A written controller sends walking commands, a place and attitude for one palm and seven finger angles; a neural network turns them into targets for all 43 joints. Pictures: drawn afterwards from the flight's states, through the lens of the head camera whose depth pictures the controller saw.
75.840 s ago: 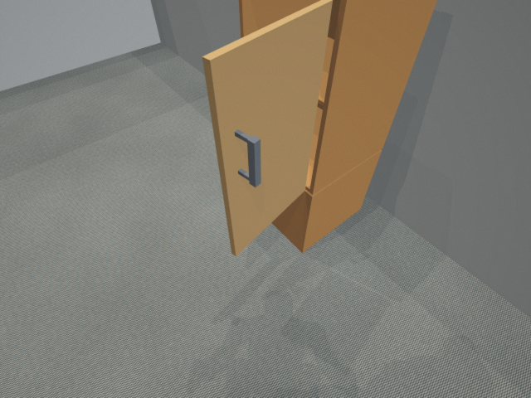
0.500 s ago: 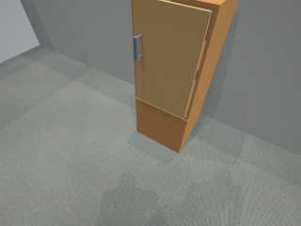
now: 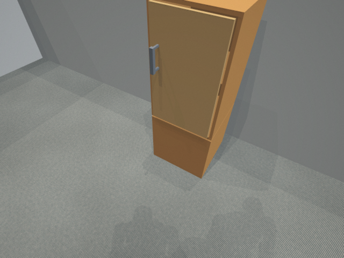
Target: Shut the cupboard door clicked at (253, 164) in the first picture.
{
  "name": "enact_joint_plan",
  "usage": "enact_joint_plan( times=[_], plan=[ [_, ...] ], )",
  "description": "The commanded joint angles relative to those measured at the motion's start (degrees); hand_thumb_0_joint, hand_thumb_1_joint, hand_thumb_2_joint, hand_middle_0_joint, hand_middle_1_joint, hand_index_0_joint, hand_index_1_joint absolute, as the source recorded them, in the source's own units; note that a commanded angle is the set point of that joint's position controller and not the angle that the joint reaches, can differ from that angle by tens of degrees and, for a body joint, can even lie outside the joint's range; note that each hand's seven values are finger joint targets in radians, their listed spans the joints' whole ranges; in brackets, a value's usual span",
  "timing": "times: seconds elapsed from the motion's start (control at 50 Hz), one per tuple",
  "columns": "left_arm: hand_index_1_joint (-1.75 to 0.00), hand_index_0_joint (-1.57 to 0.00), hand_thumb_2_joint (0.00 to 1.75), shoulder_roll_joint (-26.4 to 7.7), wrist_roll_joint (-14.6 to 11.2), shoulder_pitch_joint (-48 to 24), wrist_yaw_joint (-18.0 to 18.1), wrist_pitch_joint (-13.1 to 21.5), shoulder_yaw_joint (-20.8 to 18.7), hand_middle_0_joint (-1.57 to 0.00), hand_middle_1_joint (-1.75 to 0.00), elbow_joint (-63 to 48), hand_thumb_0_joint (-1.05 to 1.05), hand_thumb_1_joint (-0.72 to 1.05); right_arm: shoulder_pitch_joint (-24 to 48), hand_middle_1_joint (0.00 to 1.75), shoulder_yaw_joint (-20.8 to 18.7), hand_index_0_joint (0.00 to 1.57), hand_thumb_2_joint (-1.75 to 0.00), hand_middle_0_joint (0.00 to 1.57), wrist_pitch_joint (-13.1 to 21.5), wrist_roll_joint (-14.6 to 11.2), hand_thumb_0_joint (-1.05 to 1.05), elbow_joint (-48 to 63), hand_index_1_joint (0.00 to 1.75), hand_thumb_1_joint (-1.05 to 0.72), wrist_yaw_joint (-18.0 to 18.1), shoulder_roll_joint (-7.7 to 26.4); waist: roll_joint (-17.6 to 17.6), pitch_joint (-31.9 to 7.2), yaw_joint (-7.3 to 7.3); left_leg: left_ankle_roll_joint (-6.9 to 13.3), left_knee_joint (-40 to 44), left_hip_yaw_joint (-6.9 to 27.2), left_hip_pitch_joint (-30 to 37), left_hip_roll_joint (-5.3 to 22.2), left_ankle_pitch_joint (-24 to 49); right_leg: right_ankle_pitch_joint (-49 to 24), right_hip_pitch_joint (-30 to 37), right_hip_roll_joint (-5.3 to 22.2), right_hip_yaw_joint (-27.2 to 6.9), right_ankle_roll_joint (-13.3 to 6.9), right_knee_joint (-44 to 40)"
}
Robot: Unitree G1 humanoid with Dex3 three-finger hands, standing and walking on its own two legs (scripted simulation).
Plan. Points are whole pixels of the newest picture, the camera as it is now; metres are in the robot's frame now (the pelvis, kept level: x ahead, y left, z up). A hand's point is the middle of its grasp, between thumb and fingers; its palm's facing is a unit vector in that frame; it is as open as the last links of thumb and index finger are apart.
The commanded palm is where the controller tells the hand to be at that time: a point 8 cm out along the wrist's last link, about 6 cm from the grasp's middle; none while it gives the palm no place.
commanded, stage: look to check the result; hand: left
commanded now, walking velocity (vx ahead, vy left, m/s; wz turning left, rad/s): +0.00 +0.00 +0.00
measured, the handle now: (154, 59) +0.90 +0.12 +0.02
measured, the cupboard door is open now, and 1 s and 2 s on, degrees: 0 0 0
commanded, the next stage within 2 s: stand and wait in 0.48 s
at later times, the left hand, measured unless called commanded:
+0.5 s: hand out of the picture -0.04 +0.14 -0.18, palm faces +0.04 -0.99 -0.15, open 7.3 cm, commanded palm none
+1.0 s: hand out of the picture -0.02 +0.14 -0.18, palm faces +0.04 -0.99 -0.16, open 7.3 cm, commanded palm none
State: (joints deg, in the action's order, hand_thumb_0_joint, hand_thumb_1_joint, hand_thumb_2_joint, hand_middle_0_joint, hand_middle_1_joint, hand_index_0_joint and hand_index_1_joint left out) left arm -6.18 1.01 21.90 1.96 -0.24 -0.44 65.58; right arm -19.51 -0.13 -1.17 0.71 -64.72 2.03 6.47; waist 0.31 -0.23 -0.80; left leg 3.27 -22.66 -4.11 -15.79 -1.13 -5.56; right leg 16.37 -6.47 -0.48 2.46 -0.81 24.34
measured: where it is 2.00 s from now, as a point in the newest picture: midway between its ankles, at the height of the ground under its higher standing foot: outside the picture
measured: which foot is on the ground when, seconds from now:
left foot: down 0.00-1.00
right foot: down 0.00-1.00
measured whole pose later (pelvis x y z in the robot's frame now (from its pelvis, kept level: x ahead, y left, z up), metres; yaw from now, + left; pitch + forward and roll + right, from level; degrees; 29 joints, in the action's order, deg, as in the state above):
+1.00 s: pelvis +0.03 -0.01 +0.00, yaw +0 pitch -2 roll +0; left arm -6.6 0.7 20.2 2.2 0.2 -0.2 66.2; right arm -17.2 0.7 -0.6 0.4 -65.5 2.3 6.6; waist 0.6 2.1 -0.5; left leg 2.4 -22.9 -4.0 -13.3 -0.9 -8.0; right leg 17.4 -2.8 -0.8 2.3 -1.4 21.8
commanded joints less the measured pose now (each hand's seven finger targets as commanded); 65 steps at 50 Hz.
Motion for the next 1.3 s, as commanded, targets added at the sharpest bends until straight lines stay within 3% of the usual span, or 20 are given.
enact_joint_plan(
  times=[0.0,0.2,0.26,0.62,0.74,0.88,1.1,1.14,1.28],
  plan=[
    [-0.30,-0.20,0.90,-4.7,-0.2,6.5,0.4,0.4,-0.5,-0.20,-0.30,0.2,0.00,0.90,-4.0,0.30,-0.9,0.20,-0.90,0.20,0.5,0.2,0.00,1.0,0.30,-0.90,0.5,5.1,-0.5,7.0,0.28,-0.8,5.7,8.8,3.4,6.6,-10.6,2.9,-10.0,5.0,-5.6,-2.4,-7.5],
    [-0.30,-0.20,0.90,-4.5,-0.2,6.7,0.4,0.3,-0.4,-0.20,-0.30,0.8,0.00,0.90,-3.4,0.30,-0.8,0.20,-0.90,0.20,0.5,0.1,0.00,0.7,0.30,-0.90,0.6,5.4,-1.7,7.0,0.36,-0.7,6.2,9.3,4.0,7.1,-10.9,1.9,-9.7,4.7,-5.5,-2.3,-7.0],
    [-0.30,-0.20,0.90,-4.7,-0.2,6.7,0.5,0.5,-0.4,-0.20,-0.30,0.9,0.00,0.90,-3.4,0.30,-0.8,0.20,-0.90,0.20,0.6,0.0,0.00,0.7,0.30,-0.90,0.6,5.2,0.4,7.1,0.40,-0.7,5.4,8.7,4.3,6.9,-8.9,1.6,-9.4,5.1,-5.4,-2.3,-7.5],
    [-0.30,-0.20,0.90,-4.4,-0.3,5.5,0.6,0.7,-0.3,-0.20,-0.30,0.8,0.00,0.90,-2.4,0.30,-0.4,0.20,-0.90,0.20,1.0,0.0,0.00,0.1,0.30,-0.90,0.7,5.1,-1.0,6.8,0.41,-0.7,4.2,7.9,6.2,6.8,-3.3,-2.1,-7.8,5.5,-5.4,-2.1,-7.7],
    [-0.30,-0.20,0.90,-4.9,-0.4,5.4,0.7,0.9,-0.4,-0.20,-0.30,0.6,0.00,0.90,-2.3,0.30,-0.3,0.20,-0.90,0.20,1.2,-0.2,0.00,0.2,0.30,-0.90,0.8,5.3,0.5,5.2,0.68,-0.5,3.1,7.6,7.6,7.0,1.5,-5.1,-6.0,5.6,-5.4,-2.0,-8.0],
    [-0.30,-0.20,0.90,-4.8,-0.4,5.0,0.7,0.7,-0.3,-0.20,-0.30,0.8,0.00,0.90,-2.2,0.30,-0.2,0.20,-0.90,0.20,1.0,0.0,0.00,-0.1,0.30,-0.90,0.8,5.3,-0.7,7.2,0.48,-0.7,3.6,7.6,7.0,6.9,-0.3,-3.7,-6.4,5.8,-5.2,-2.0,-8.4],
    [-0.30,-0.20,0.90,-5.1,-0.4,5.0,0.5,0.6,-0.4,-0.20,-0.30,0.9,0.00,0.90,-1.9,0.30,-0.1,0.20,-0.90,0.20,1.2,-0.1,0.00,-0.1,0.30,-0.90,0.9,5.6,-0.6,6.7,0.62,-0.6,3.9,7.7,7.6,6.9,0.5,-4.5,-5.6,5.8,-5.0,-1.9,-8.1],
    [-0.30,-0.20,0.90,-5.2,-0.4,5.3,0.5,0.7,-0.4,-0.20,-0.30,0.9,0.00,0.90,-1.7,0.30,-0.2,0.20,-0.90,0.20,1.2,-0.2,0.00,0.0,0.30,-0.90,0.8,6.0,0.8,6.5,0.77,-0.5,3.7,7.6,8.2,7.0,0.7,-4.2,-5.9,5.7,-5.0,-1.9,-8.3],
    [-0.30,-0.20,0.90,-5.1,-0.4,5.1,0.6,0.8,-0.3,-0.20,-0.30,0.9,0.00,0.90,-1.7,0.30,-0.1,0.20,-0.90,0.20,1.3,-0.2,0.00,-0.3,0.30,-0.90,0.9,5.7,-0.3,6.0,0.61,-0.5,3.3,7.6,8.1,6.9,2.6,-5.8,-4.8,5.9,-5.3,-1.9,-8.2]
  ],
)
